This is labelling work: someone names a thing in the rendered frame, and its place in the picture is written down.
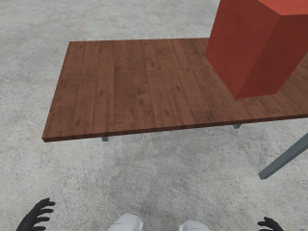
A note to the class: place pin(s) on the robot thigh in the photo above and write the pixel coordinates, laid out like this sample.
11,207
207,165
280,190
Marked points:
127,222
192,225

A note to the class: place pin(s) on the carton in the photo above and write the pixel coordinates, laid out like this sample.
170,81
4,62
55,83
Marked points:
255,45

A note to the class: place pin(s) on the table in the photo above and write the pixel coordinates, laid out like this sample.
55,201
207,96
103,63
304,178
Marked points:
123,87

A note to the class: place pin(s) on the robot right thigh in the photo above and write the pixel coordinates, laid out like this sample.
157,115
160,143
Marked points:
192,225

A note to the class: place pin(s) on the robot left thigh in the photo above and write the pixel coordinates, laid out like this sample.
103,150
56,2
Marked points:
127,222

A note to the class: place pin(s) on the robot left hand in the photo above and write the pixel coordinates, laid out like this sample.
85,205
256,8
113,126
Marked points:
27,224

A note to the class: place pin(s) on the robot right hand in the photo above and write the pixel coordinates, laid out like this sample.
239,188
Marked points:
270,223

